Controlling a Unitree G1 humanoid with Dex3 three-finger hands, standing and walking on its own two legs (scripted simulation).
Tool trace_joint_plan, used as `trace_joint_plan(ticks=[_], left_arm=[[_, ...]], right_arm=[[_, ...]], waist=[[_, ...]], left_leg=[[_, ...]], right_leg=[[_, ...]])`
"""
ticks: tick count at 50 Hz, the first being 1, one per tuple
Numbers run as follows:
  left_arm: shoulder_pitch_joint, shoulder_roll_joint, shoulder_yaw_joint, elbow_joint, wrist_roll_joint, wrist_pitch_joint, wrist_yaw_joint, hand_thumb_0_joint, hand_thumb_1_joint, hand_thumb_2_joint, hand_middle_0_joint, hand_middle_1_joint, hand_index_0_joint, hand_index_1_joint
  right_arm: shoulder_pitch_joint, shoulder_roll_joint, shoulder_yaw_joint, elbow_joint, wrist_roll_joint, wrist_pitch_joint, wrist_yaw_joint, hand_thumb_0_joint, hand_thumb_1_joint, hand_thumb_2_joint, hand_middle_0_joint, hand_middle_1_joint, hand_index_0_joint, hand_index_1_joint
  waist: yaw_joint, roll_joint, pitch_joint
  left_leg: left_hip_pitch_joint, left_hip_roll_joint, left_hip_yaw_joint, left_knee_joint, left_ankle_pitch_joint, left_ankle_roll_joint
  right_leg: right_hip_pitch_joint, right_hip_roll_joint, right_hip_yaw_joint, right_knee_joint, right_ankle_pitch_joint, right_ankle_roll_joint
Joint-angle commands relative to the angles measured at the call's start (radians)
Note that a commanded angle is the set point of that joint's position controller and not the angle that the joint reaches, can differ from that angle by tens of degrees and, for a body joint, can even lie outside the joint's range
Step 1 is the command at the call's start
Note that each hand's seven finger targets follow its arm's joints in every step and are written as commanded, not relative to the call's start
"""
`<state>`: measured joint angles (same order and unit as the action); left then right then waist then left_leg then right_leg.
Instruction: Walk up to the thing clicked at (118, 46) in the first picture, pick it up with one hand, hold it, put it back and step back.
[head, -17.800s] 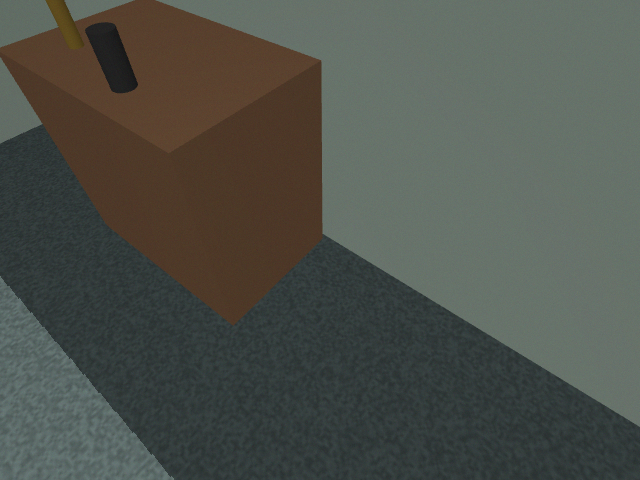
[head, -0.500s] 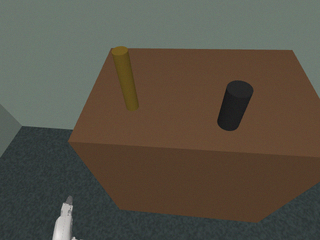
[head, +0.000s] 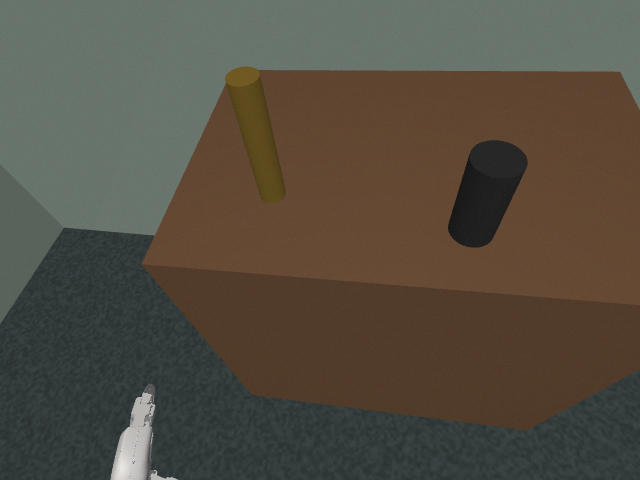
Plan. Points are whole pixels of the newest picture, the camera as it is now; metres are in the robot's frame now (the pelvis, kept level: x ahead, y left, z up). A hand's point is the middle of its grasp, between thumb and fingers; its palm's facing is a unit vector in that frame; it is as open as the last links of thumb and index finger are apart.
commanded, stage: go down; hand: right
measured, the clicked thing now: (483, 197) +0.46 -0.17 +0.06
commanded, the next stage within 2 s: approach in 0.74 s
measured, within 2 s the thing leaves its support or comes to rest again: neither
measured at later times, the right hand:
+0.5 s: hand out of the picture +0.42 -0.36 +0.17, palm faces +0.13 +0.99 +0.01, open 17.6 cm
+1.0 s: hand out of the picture +0.41 -0.36 +0.16, palm faces +0.09 +1.00 +0.01, open 17.7 cm
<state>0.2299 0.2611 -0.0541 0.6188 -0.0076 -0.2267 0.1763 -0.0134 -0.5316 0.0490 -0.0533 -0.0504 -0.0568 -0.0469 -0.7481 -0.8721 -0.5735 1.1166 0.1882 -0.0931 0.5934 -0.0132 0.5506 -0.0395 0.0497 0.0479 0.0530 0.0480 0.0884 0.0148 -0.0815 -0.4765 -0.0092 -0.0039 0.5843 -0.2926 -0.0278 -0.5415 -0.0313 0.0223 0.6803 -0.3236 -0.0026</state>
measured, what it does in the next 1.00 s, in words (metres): stands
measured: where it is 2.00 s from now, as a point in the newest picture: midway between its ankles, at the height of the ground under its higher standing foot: outside the picture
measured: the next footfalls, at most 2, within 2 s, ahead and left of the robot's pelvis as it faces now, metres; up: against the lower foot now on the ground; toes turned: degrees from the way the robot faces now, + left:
none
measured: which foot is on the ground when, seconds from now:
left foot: down 0.00-1.00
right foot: down 0.00-1.00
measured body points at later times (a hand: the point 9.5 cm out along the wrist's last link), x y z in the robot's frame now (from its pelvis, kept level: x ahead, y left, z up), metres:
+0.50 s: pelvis +0.00 +0.00 +0.00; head +0.07 -0.02 +0.44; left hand +0.15 +0.26 -0.07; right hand +0.41 -0.42 +0.17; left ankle -0.01 +0.14 -0.72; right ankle +0.00 -0.11 -0.72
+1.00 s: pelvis +0.00 +0.00 -0.01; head +0.06 -0.03 +0.44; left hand +0.14 +0.26 -0.08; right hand +0.40 -0.41 +0.16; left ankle -0.01 +0.14 -0.72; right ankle +0.00 -0.11 -0.72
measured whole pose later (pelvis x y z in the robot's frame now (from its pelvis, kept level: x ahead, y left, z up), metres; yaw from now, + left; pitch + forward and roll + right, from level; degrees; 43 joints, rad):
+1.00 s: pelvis +0.00 +0.00 -0.01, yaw +0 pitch +13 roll +2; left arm 0.22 0.25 -0.07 0.62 -0.01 -0.22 0.16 -0.01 -0.54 0.05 -0.06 -0.05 -0.05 -0.05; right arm -0.81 -0.90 -0.54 1.19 0.18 -0.11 0.63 -0.01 0.59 -0.05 0.04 0.05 0.05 0.05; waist 0.10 0.01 -0.10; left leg -0.55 -0.01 0.00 0.65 -0.32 -0.03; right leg -0.61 -0.03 0.03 0.73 -0.34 0.00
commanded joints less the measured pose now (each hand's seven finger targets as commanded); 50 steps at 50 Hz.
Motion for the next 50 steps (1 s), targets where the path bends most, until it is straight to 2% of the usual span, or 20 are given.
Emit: trace_joint_plan(ticks=[1,2,5,6,9,11,14,15,17,19,22,24,26,29,32,34,38,40,46,50], left_arm=[[-0.048,0.17,0.075,-0.088,0.0,-0.054,0.018,0.0,-0.552,0.059,-0.048,-0.052,-0.047,-0.053],[-0.068,0.152,0.055,-0.103,-0.002,-0.055,0.014,0.0,-0.55,0.056,-0.048,-0.053,-0.048,-0.052],[-0.067,0.199,0.083,-0.169,0.0,-0.055,0.025,0.0,-0.557,0.06,-0.05,-0.054,-0.047,-0.057],[-0.033,0.177,0.068,-0.145,0.0,-0.05,0.022,0.0,-0.554,0.057,-0.05,-0.054,-0.049,-0.055],[-0.037,0.203,0.094,-0.209,-0.002,-0.05,0.019,0.0,-0.552,0.056,-0.049,-0.054,-0.049,-0.054],[-0.001,0.162,0.066,-0.168,0.0,-0.041,0.009,0.0,-0.552,0.056,-0.049,-0.054,-0.049,-0.054],[0.009,0.147,0.067,-0.146,-0.001,-0.038,0.001,0.0,-0.549,0.055,-0.047,-0.051,-0.047,-0.051],[-0.014,0.164,0.081,-0.175,-0.001,-0.041,-0.001,0.0,-0.548,0.055,-0.047,-0.052,-0.048,-0.05],[-0.009,0.135,0.051,-0.15,0.002,-0.037,-0.009,0.0,-0.55,0.056,-0.048,-0.053,-0.048,-0.053],[-0.052,0.164,0.07,-0.179,0.002,-0.041,-0.006,0.0,-0.552,0.057,-0.048,-0.053,-0.048,-0.053],[-0.064,0.156,0.058,-0.186,-0.002,-0.043,-0.004,0.0,-0.548,0.055,-0.047,-0.052,-0.048,-0.051],[-0.056,0.178,0.071,-0.193,-0.001,-0.045,0.001,0.0,-0.552,0.059,-0.049,-0.054,-0.048,-0.055],[-0.027,0.18,0.075,-0.179,-0.001,-0.04,0.004,0.0,-0.556,0.062,-0.05,-0.055,-0.047,-0.058],[0.034,0.185,0.093,-0.112,-0.001,-0.022,0.007,0.0,-0.551,0.057,-0.047,-0.053,-0.048,-0.053],[-0.024,0.153,0.059,-0.162,0.002,-0.026,-0.003,0.0,-0.545,0.05,-0.046,-0.051,-0.049,-0.048],[-0.043,0.175,0.08,-0.216,-0.003,-0.023,0.001,0.0,-0.543,0.049,-0.045,-0.051,-0.05,-0.046],[-0.02,0.13,0.042,-0.205,-0.004,-0.027,-0.011,0.0,-0.54,0.046,-0.045,-0.051,-0.051,-0.045],[-0.022,0.152,0.067,-0.198,-0.005,-0.03,-0.009,0.0,-0.543,0.049,-0.048,-0.052,-0.051,-0.049],[-0.076,0.153,0.05,-0.168,-0.003,-0.05,-0.002,0.0,-0.566,0.062,-0.053,-0.05,-0.043,-0.06],[-0.059,0.174,0.074,-0.12,0.004,-0.048,-0.001,0.0,-0.564,0.059,-0.053,-0.053,-0.046,-0.06]], right_arm=[[-0.393,-0.376,-0.03,-0.183,0.033,-0.063,0.01,0.0,0.564,-0.038,0.052,0.046,0.05,0.046],[-0.389,-0.366,-0.023,-0.178,0.034,-0.061,0.015,0.0,0.559,-0.037,0.053,0.045,0.051,0.045],[-0.404,-0.391,-0.038,-0.159,0.034,-0.05,0.016,0.0,0.56,-0.047,0.049,0.049,0.049,0.049],[-0.416,-0.396,-0.034,-0.17,0.03,-0.05,0.017,0.0,0.563,-0.043,0.051,0.048,0.051,0.048],[-0.432,-0.427,-0.054,-0.171,0.02,-0.05,0.001,0.0,0.569,-0.042,0.051,0.048,0.051,0.048],[-0.427,-0.407,-0.037,-0.166,0.007,-0.045,-0.005,0.0,0.543,-0.041,0.056,0.046,0.054,0.046],[-0.424,-0.412,-0.039,-0.161,0.005,-0.04,-0.006,0.0,0.557,-0.039,0.053,0.046,0.051,0.046],[-0.422,-0.416,-0.04,-0.162,0.003,-0.037,-0.005,0.0,0.556,-0.039,0.052,0.045,0.051,0.045],[-0.391,-0.388,-0.023,-0.116,0.0,-0.033,0.004,0.0,0.564,-0.046,0.047,0.048,0.047,0.048],[-0.421,-0.411,-0.035,-0.14,0.001,-0.038,0.01,0.0,0.561,-0.047,0.046,0.048,0.046,0.048],[-0.425,-0.367,-0.013,-0.121,0.012,-0.045,0.027,0.0,0.57,-0.045,0.047,0.049,0.047,0.048],[-0.459,-0.398,-0.024,-0.163,0.015,-0.062,0.027,0.0,0.568,-0.045,0.05,0.048,0.05,0.048],[-0.521,-0.44,-0.039,-0.268,0.016,-0.073,0.022,0.0,0.57,-0.043,0.051,0.047,0.051,0.047],[-0.407,-0.423,-0.062,-0.135,0.028,-0.05,0.002,0.0,0.577,-0.042,0.048,0.048,0.049,0.048],[-0.463,-0.441,-0.057,-0.171,-0.003,-0.051,-0.013,0.0,0.559,-0.043,0.05,0.047,0.049,0.047],[-0.455,-0.47,-0.07,-0.178,-0.015,-0.044,-0.025,0.0,0.566,-0.046,0.047,0.049,0.048,0.049],[-0.382,-0.375,-0.013,-0.066,-0.014,-0.037,-0.003,0.0,0.578,-0.051,0.043,0.052,0.046,0.052],[-0.4,-0.397,-0.012,-0.087,-0.007,-0.043,0.017,0.0,0.58,-0.051,0.043,0.052,0.046,0.052],[-0.492,-0.385,-0.008,-0.179,0.025,-0.079,0.047,0.0,0.611,-0.034,0.052,0.047,0.053,0.046],[-0.398,-0.246,0.064,-0.066,0.036,-0.082,0.037,0.0,0.605,-0.037,0.051,0.046,0.053,0.046]], waist=[[0.006,-0.221,-0.371],[0.0,-0.22,-0.38],[0.012,-0.157,-0.425],[0.009,-0.183,-0.412],[0.01,-0.159,-0.388],[-0.003,-0.204,-0.363],[-0.002,-0.215,-0.316],[0.001,-0.224,-0.342],[0.001,-0.224,-0.344],[-0.001,-0.221,-0.366],[0.019,-0.174,-0.411],[0.023,-0.187,-0.451],[0.004,-0.272,-0.525],[0.011,-0.208,-0.402],[-0.005,-0.228,-0.382],[-0.013,-0.184,-0.353],[0.016,-0.147,-0.297],[0.02,-0.158,-0.325],[0.025,-0.227,-0.441],[0.058,-0.188,-0.354]], left_leg=[[0.041,-0.015,0.022,-0.037,0.243,0.052],[0.052,-0.013,0.023,-0.035,0.252,0.051],[0.078,-0.019,0.029,-0.027,0.298,0.046],[0.065,-0.018,0.03,-0.026,0.302,0.046],[0.067,-0.018,0.03,-0.03,0.301,0.045],[0.054,-0.02,0.033,-0.026,0.281,0.051],[0.032,-0.021,0.029,-0.034,0.261,0.052],[0.04,-0.019,0.026,-0.033,0.268,0.052],[0.034,-0.021,0.025,-0.025,0.298,0.052],[0.043,-0.021,0.025,-0.02,0.296,0.053],[0.056,-0.018,0.021,-0.012,0.31,0.049],[0.061,-0.016,0.02,-0.006,0.306,0.049],[0.04,-0.018,0.021,0.001,0.312,0.052],[0.021,-0.024,0.034,-0.011,0.291,0.048],[0.042,-0.018,0.031,-0.017,0.266,0.055],[0.086,-0.017,0.027,-0.026,0.246,0.054],[0.053,-0.018,0.021,-0.024,0.238,0.046],[0.04,-0.016,0.019,-0.02,0.25,0.044],[-0.01,-0.017,0.018,0.012,0.263,0.048],[-0.073,-0.021,0.029,0.022,0.221,0.048]], right_leg=[[0.289,0.009,0.018,-0.055,0.36,-0.004],[0.288,0.013,0.015,-0.054,0.354,-0.006],[0.304,0.009,0.02,-0.043,0.418,-0.005],[0.315,0.011,0.018,-0.038,0.438,-0.004],[0.298,0.013,0.015,-0.04,0.42,-0.006],[0.289,0.011,0.015,-0.05,0.425,0.001],[0.27,0.009,0.013,-0.051,0.401,0.001],[0.284,0.01,0.01,-0.048,0.4,0.002],[0.279,0.008,0.013,-0.03,0.467,0.004],[0.276,0.004,0.017,-0.028,0.463,0.004],[0.268,0.011,0.013,-0.024,0.412,-0.009],[0.286,0.014,0.011,-0.02,0.398,-0.011],[0.367,0.01,0.016,-0.011,0.474,0.0],[0.319,0.012,0.021,-0.018,0.473,-0.001],[0.256,0.014,0.012,-0.035,0.398,-0.003],[0.213,0.018,0.004,-0.054,0.312,-0.008],[0.179,0.019,0.001,-0.051,0.27,-0.015],[0.201,0.02,0.004,-0.042,0.284,-0.017],[0.297,0.012,0.018,-0.005,0.359,-0.009],[0.245,0.009,0.023,0.001,0.329,-0.005]])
